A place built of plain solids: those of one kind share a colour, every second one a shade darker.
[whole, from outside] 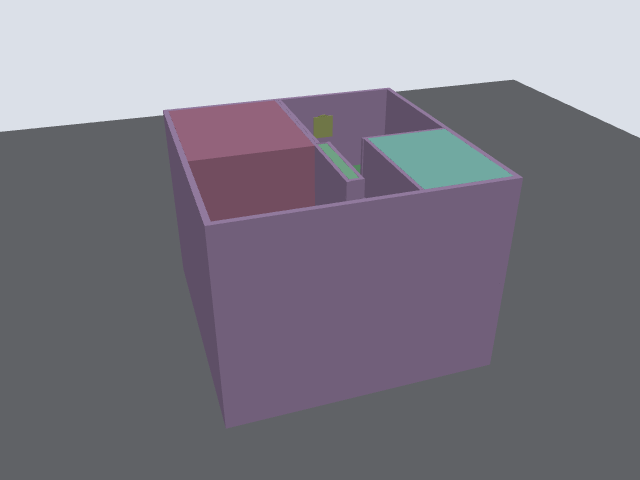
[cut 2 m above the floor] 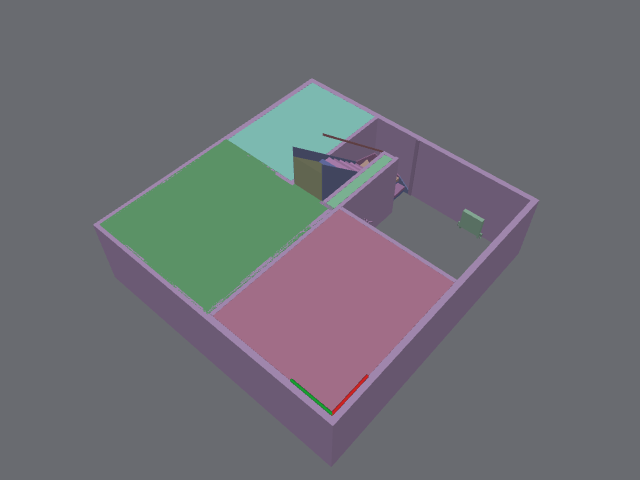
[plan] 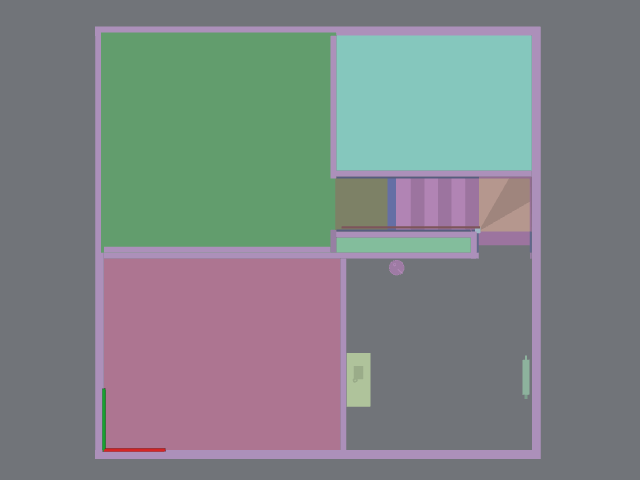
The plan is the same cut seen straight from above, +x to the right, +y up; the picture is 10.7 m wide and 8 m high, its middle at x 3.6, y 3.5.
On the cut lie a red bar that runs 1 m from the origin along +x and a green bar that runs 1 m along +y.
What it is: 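A lodging house's back stair, a dwelling of no particular year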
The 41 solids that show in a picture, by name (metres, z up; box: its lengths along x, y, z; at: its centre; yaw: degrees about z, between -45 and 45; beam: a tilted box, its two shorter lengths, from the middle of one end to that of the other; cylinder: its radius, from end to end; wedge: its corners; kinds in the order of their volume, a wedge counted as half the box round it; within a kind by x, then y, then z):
{
 "beside_lower_1": {"box": [3.94, 3.19, 5.56], "at": [1.97, 1.59, 2.73]},
 "upper_1": {"box": [3.92, 3.67, 3.06], "at": [1.91, 5.12, 1.48]},
 "behind_box_1": {"box": [3.26, 2.25, 5.56], "at": [5.5, 5.78, 2.73]},
 "wall_1": {"box": [0.15, 7.21, 5.56], "at": [-0.07, 3.45, 2.73]},
 "wall_2": {"box": [3.77, 0.1, 5.56], "at": [1.89, 3.34, 2.73]},
 "wall_3": {"box": [6.25, 0.1, 5.56], "at": [3.12, 3.24, 2.73]},
 "wall_4": {"box": [7.43, 0.15, 5.56], "at": [3.56, -0.07, 2.73]},
 "wall_5": {"box": [7.43, 0.15, 5.56], "at": [3.56, 6.98, 2.73]},
 "wall_6": {"box": [0.1, 0.39, 5.56], "at": [3.82, 3.48, 2.73]},
 "wall_7": {"box": [0.1, 2.38, 5.56], "at": [3.82, 5.72, 2.73]},
 "wall_8": {"box": [0.1, 3.19, 2.62], "at": [3.99, 1.59, 1.26]},
 "wall_9": {"box": [2.44, 0.1, 5.56], "at": [4.99, 3.59, 2.73]},
 "wall_10": {"box": [3.36, 0.1, 5.56], "at": [5.45, 4.61, 2.73]},
 "wall_11": {"box": [0.1, 0.45, 5.56], "at": [6.17, 3.41, 2.73]},
 "wall_12": {"box": [0.033, 0.1, 5.56], "at": [7.11, 3.24, 2.73]},
 "wall_13": {"box": [0.15, 7.21, 5.56], "at": [7.21, 3.45, 2.73]},
 "beside_box_1": {"box": [2.24, 0.25, 5.56], "at": [4.99, 3.41, 2.73]},
 "carriage_1": {"wedge": [[3.85, 3.67, -0.05], [3.85, 3.67, 2.88], [3.85, 4.53, -0.05], [3.85, 4.53, 2.88], [6.26, 3.67, -0.05], [6.26, 3.67, 0.76], [6.26, 4.53, -0.05], [6.26, 4.53, 0.76]]},
 "string_1": {"wedge": [[3.87, 3.64, -0.05], [3.87, 3.64, 3.15], [3.87, 3.67, -0.05], [3.87, 3.67, 3.15], [6.19, 3.64, -0.05], [6.19, 3.64, 1.11], [6.19, 3.67, -0.05], [6.19, 3.67, 1.11]]},
 "string_2": {"wedge": [[3.87, 4.52, -0.05], [3.87, 4.52, 3.15], [3.87, 4.56, -0.05], [3.87, 4.56, 3.15], [6.25, 4.52, -0.05], [6.25, 4.52, 1.06], [6.25, 4.56, -0.05], [6.25, 4.56, 1.06]]},
 "string_3": {"wedge": [[7.1, 3.29, -0.05], [7.1, 3.29, 0.15], [7.1, 3.64, -0.05], [7.1, 3.64, 0.46], [7.13, 3.29, -0.05], [7.13, 3.29, 0.15], [7.13, 3.64, -0.05], [7.13, 3.64, 0.46]]},
 "rail_1": {"wedge": [[3.96, 3.69, 3.9], [3.96, 3.69, 3.96], [3.96, 3.73, 3.9], [3.96, 3.73, 3.96], [6.27, 3.69, 1.86], [6.27, 3.69, 1.92], [6.27, 3.73, 1.86], [6.27, 3.73, 1.92]]},
 "winder_1": {"wedge": [[6.2, 4.54, 0.7], [6.2, 4.54, 0.8], [6.23, 3.63, 0.7], [6.23, 3.63, 0.7], [6.23, 3.63, 0.8], [6.24, 3.63, 0.8], [6.75, 4.54, 0.7], [6.76, 4.54, 0.8]]},
 "winder_2": {"wedge": [[6.21, 3.63, 0.6], [6.22, 3.63, 0.5], [6.69, 4.54, 0.5], [6.69, 4.54, 0.6], [7.11, 4.15, 0.5], [7.11, 4.15, 0.6], [7.11, 4.54, 0.5], [7.11, 4.54, 0.6]]},
 "winder_3": {"wedge": [[6.21, 3.64, 0.3], [6.21, 3.64, 0.4], [6.21, 3.65, 0.3], [6.21, 3.65, 0.4], [7.11, 3.64, 0.3], [7.11, 3.64, 0.4], [7.11, 4.22, 0.3], [7.11, 4.22, 0.4]]},
 "tread_1": {"wedge": [[4.84, 3.66, 1.91], [4.84, 3.66, 2.01], [4.84, 4.54, 1.91], [4.84, 4.54, 2.01], [5.11, 3.66, 1.91], [5.11, 3.66, 2.01], [5.11, 4.54, 1.91], [5.11, 4.54, 2.01]]},
 "tread_2": {"wedge": [[5.06, 3.66, 1.71], [5.06, 3.66, 1.81], [5.06, 4.54, 1.71], [5.06, 4.54, 1.81], [5.34, 3.66, 1.71], [5.34, 3.66, 1.81], [5.34, 4.54, 1.71], [5.34, 4.54, 1.81]]},
 "tread_3": {"wedge": [[5.29, 3.66, 1.51], [5.29, 3.66, 1.61], [5.29, 4.54, 1.51], [5.29, 4.54, 1.61], [5.56, 3.66, 1.51], [5.56, 4.54, 1.51], [5.57, 3.66, 1.61], [5.57, 4.54, 1.61]]},
 "tread_4": {"wedge": [[5.52, 3.66, 1.31], [5.52, 3.66, 1.41], [5.52, 4.54, 1.31], [5.52, 4.54, 1.41], [5.79, 3.66, 1.31], [5.79, 3.66, 1.41], [5.79, 4.54, 1.31], [5.79, 4.54, 1.41]]},
 "tread_5": {"wedge": [[5.75, 3.66, 1.11], [5.75, 3.66, 1.21], [5.75, 4.54, 1.11], [5.75, 4.54, 1.21], [6.02, 3.66, 1.1], [6.02, 3.66, 1.2], [6.02, 4.54, 1.1], [6.02, 4.54, 1.2]]},
 "tread_6": {"wedge": [[5.97, 3.66, 0.9], [5.97, 3.66, 1.0], [5.97, 4.54, 0.9], [5.97, 4.54, 1.0], [6.24, 3.66, 0.9], [6.24, 4.54, 0.9], [6.25, 3.66, 1.0], [6.25, 4.54, 1.0]]},
 "tread_7": {"wedge": [[6.24, 3.41, 0.2], [6.24, 3.42, 0.1], [6.24, 3.69, 0.1], [6.24, 3.69, 0.2], [7.11, 3.41, 0.2], [7.11, 3.42, 0.1], [7.11, 3.69, 0.1], [7.11, 3.69, 0.2]]},
 "radiator_1": {"box": [0.12, 0.59, 0.59], "at": [7.03, 1.21, 0.39]},
 "string_turn_1": {"wedge": [[6.25, 4.52, -0.05], [6.25, 4.52, 1.06], [6.25, 4.56, -0.05], [6.25, 4.56, 1.06], [7.1, 4.52, -0.05], [7.1, 4.52, 0.78], [7.13, 4.56, -0.05], [7.13, 4.56, 0.78]]},
 "string_turn_2": {"wedge": [[7.1, 3.64, -0.05], [7.1, 3.64, 0.46], [7.1, 4.52, -0.05], [7.1, 4.52, 0.78], [7.13, 3.64, -0.05], [7.13, 3.64, 0.46], [7.13, 4.56, -0.05], [7.13, 4.56, 0.78]]},
 "stick_bin_1": {"cylinder": 0.12, "from": [4.88, 3.04, 0.02], "to": [4.88, 3.04, 0.58]},
 "riser_1": {"wedge": [[4.61, 3.66, 2.09], [4.61, 3.66, 2.12], [4.61, 4.54, 2.09], [4.61, 4.54, 2.12], [4.87, 3.66, 1.98], [4.87, 3.66, 2.12], [4.87, 4.54, 1.98], [4.87, 4.54, 2.12]]},
 "wall_mirror_1": {"box": [0.034, 0.64, 0.7], "at": [0.02, 4.74, 4.49]},
 "hall_table_1": {"cylinder": 0.1, "from": [4.24, 1.04, 0.76], "to": [4.24, 1.04, 0.8]},
 "hall_table_2": {"box": [0.4, 0.9, 0.022], "at": [4.24, 1.17, 0.75]},
 "hall_table_3": {"box": [0.17, 0.22, 0.08], "at": [4.24, 1.29, 0.8]}
}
